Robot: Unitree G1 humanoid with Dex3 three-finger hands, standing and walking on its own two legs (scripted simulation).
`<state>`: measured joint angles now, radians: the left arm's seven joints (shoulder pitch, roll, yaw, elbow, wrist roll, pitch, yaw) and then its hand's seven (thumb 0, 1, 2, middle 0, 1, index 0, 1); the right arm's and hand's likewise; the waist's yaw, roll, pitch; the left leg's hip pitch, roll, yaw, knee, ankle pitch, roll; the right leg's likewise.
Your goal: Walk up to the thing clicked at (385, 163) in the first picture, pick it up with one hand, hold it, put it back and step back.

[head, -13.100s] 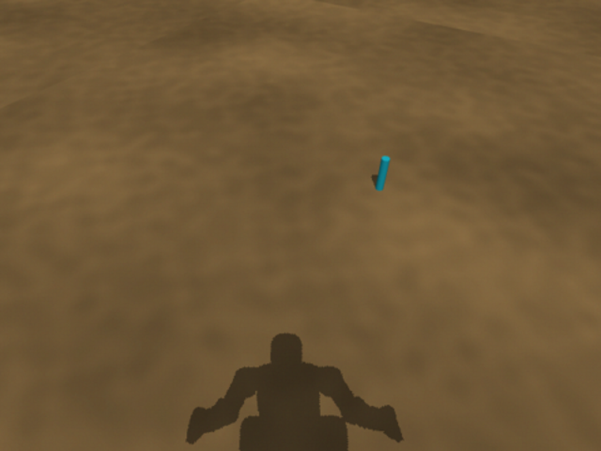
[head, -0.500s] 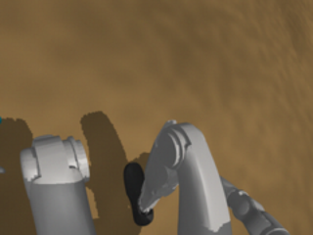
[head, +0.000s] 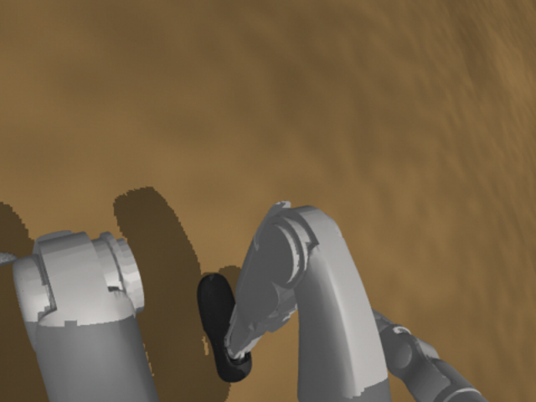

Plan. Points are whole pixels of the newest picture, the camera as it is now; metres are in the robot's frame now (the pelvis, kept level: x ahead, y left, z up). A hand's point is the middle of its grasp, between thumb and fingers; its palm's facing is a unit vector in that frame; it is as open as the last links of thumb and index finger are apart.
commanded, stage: close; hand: left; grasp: from the side
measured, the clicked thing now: out of the picture +0.41 +0.30 -0.19
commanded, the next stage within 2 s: settle in 0.62 s
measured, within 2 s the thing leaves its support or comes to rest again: leaves its support in 1.04 s
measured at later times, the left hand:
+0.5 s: hand out of the picture +0.39 +0.29 -0.18, palm faces +0.39 -0.92 +0.00, open 7.1 cm
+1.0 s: hand out of the picture +0.41 +0.30 -0.16, palm faces +0.40 -0.92 +0.01, open 5.6 cm
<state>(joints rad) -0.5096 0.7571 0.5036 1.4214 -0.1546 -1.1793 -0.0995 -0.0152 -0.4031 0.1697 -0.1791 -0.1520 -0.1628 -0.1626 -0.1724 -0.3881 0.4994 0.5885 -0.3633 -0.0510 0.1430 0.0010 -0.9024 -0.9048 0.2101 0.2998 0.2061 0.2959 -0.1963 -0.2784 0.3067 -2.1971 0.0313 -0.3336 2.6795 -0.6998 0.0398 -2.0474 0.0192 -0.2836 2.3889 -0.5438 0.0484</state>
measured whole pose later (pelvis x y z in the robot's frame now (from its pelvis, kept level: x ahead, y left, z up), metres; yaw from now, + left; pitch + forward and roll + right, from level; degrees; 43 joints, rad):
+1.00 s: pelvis +0.00 +0.00 +0.01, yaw -1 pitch +11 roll -18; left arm -0.57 0.80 0.53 1.34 -0.10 -1.12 -0.02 0.00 0.16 1.09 -0.96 -1.16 -0.96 -1.19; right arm -0.17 -0.38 0.50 0.57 -0.36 0.01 0.15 0.00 -0.89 -0.90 0.21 0.30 0.21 0.30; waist -0.22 -0.28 0.32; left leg -2.19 0.04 -0.35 2.67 -0.72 0.03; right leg -2.05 0.03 -0.30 2.37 -0.55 0.05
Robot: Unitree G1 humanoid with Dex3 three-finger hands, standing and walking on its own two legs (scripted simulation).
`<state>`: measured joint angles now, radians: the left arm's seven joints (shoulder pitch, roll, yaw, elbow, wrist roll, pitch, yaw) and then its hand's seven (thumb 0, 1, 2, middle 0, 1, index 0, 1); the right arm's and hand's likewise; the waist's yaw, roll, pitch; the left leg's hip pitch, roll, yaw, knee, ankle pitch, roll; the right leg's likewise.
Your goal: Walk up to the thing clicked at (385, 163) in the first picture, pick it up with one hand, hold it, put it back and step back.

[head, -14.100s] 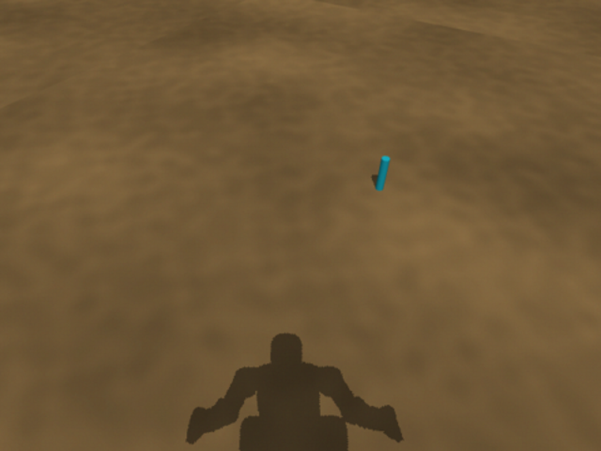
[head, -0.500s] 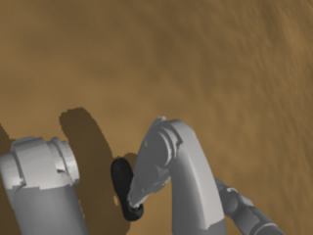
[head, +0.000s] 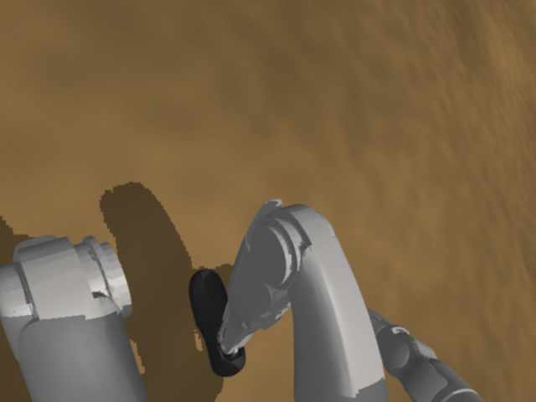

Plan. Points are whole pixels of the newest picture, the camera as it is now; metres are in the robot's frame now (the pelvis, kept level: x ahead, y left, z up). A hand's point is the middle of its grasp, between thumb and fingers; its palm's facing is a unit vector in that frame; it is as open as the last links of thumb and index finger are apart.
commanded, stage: settle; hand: left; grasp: from the side
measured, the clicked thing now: out of the picture +0.40 +0.32 -0.19
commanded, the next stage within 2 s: lift in 1.68 s
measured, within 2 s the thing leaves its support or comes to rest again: leaves its support in 0.04 s
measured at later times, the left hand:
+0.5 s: hand out of the picture +0.39 +0.33 -0.05, palm faces +0.40 -0.92 -0.01, open 5.3 cm
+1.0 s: hand out of the picture +0.40 +0.33 +0.03, palm faces +0.38 -0.92 -0.03, open 5.2 cm
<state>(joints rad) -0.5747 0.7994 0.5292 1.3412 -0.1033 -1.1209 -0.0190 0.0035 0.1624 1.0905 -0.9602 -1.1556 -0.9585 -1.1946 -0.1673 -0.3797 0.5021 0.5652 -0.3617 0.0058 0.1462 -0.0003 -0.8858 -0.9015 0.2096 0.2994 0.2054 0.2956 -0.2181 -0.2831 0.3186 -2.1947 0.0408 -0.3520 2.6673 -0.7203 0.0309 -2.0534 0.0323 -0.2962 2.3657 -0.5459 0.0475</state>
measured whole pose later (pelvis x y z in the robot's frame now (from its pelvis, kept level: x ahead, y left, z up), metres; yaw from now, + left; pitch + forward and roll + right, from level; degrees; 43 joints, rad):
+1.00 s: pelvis +0.03 -0.02 +0.06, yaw +10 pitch +31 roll -7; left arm -0.54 0.45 0.45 0.83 -0.19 -0.63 -0.24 0.03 0.13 1.17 -1.04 -1.14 -1.05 -1.16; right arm 0.05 -0.31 0.09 0.63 -0.07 0.04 0.07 0.01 -0.88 -0.90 0.21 0.30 0.20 0.30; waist -0.10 -0.02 -0.08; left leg -2.21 0.02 -0.11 2.39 -0.73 0.01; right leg -2.17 -0.04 -0.11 2.29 -0.66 -0.01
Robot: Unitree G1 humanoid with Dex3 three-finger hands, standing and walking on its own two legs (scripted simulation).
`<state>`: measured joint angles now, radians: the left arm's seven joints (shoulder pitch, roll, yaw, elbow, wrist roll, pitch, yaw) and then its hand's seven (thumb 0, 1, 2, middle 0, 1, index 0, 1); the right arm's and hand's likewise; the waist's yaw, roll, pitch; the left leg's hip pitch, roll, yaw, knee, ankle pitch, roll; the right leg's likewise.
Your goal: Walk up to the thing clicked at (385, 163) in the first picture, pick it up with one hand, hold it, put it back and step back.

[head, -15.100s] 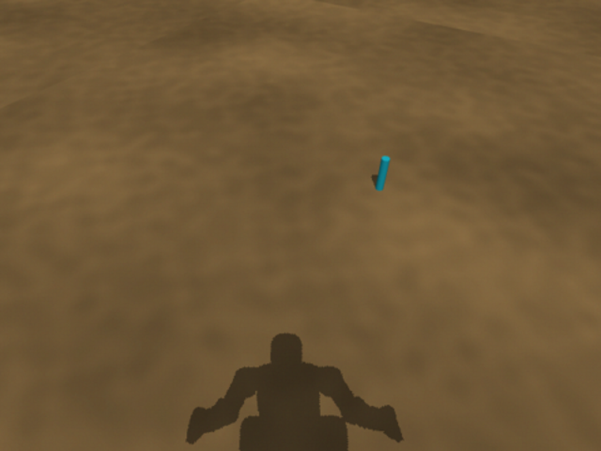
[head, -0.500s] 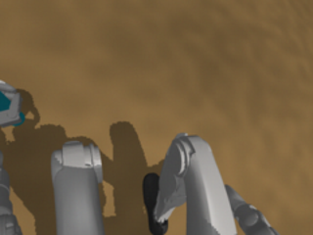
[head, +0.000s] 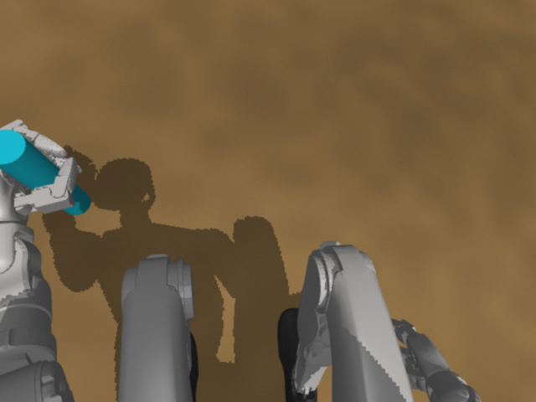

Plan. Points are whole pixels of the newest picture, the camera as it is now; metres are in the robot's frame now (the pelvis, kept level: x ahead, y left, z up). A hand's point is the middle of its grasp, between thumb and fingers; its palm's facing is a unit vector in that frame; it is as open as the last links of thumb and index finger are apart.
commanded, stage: settle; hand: left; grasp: from the side
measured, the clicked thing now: (48, 180) +0.42 +0.29 -0.05
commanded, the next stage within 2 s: lift in 0.68 s
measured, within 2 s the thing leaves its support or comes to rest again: neither
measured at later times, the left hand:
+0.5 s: hand (43, 159) +0.42 +0.27 +0.01, palm faces +0.24 -0.97 -0.03, open 5.2 cm
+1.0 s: hand (43, 151) +0.42 +0.26 +0.03, palm faces +0.22 -0.98 -0.03, open 5.2 cm
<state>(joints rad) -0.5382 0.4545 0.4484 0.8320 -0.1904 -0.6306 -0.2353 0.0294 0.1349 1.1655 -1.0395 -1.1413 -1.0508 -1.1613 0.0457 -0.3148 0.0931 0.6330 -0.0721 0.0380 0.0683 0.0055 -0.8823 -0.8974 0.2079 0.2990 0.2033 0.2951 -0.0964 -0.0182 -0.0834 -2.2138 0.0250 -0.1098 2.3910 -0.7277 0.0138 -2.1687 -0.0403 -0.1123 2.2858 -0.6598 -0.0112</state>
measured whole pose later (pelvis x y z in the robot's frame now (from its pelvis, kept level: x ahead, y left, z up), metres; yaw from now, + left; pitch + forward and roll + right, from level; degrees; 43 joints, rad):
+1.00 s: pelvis +0.00 +0.00 +0.05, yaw +3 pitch +32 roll -4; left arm -0.57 0.38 0.44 0.86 -0.15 -0.61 -0.22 0.03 0.13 1.17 -1.04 -1.15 -1.05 -1.16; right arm 0.11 -0.29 0.02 0.66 -0.06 0.00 0.05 0.01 -0.90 -0.90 0.21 0.30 0.20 0.29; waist -0.09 0.00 -0.15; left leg -2.09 0.02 -0.06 2.22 -0.70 0.01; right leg -2.07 -0.04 -0.07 2.15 -0.65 -0.01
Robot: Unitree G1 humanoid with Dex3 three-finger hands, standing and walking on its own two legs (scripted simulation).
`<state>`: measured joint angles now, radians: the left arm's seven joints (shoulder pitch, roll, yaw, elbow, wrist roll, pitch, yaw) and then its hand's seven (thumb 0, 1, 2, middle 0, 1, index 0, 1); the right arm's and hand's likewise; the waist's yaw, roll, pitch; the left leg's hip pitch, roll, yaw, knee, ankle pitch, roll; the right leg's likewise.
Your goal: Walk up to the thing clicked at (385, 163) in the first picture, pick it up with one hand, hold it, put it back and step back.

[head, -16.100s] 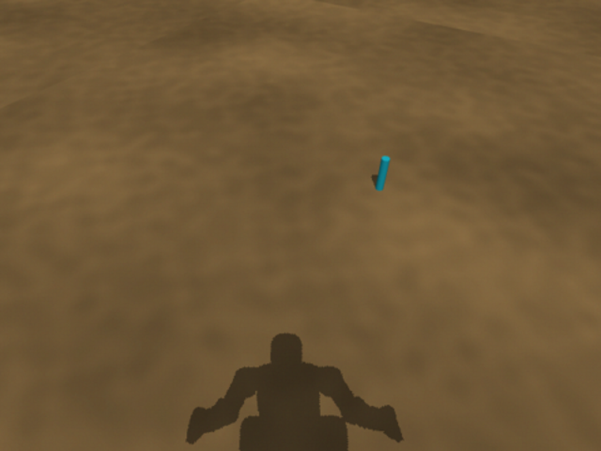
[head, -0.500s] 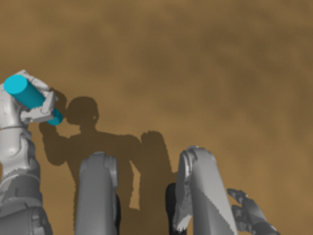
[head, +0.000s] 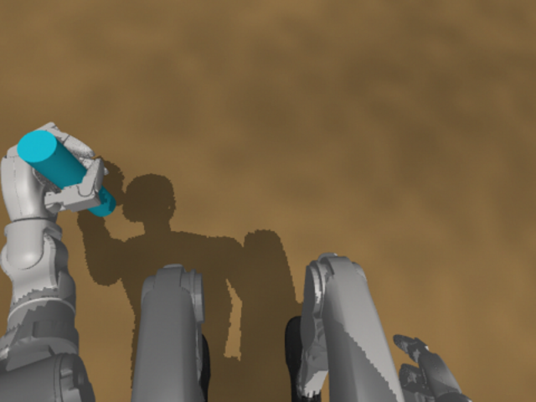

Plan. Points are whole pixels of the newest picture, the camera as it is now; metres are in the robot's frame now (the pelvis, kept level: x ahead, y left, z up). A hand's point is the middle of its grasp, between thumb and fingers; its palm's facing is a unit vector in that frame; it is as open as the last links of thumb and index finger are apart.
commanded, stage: lift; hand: left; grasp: from the side
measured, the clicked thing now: (76, 181) +0.43 +0.26 -0.04
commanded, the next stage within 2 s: none
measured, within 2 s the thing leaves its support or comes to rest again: neither
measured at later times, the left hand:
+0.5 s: hand (34, 134) +0.42 +0.23 +0.11, palm faces +0.18 -0.98 -0.02, open 5.2 cm
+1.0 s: hand out of the picture +0.40 +0.22 +0.28, palm faces +0.20 -0.98 -0.02, open 5.3 cm
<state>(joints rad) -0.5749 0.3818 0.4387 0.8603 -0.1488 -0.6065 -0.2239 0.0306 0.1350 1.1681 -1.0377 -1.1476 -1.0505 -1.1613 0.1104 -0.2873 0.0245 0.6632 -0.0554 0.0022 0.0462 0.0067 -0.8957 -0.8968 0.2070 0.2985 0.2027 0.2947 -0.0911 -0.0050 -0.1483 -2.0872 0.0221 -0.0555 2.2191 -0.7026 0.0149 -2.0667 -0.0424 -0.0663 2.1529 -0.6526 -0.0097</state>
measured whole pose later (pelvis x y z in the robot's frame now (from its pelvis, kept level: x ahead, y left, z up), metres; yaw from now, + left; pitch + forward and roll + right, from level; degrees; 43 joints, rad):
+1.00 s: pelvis +0.05 +0.01 +0.24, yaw +2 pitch +21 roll -3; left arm -0.16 0.24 0.20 0.31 -0.18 -0.28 -0.03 0.03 0.14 1.16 -1.03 -1.16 -1.04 -1.17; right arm 0.18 -0.24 0.00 0.59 0.04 -0.04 -0.04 0.01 -0.88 -0.89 0.21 0.30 0.20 0.29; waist -0.03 0.01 -0.16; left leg -1.17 0.03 -0.03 1.41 -0.61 0.01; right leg -1.15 -0.02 -0.06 1.34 -0.56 0.01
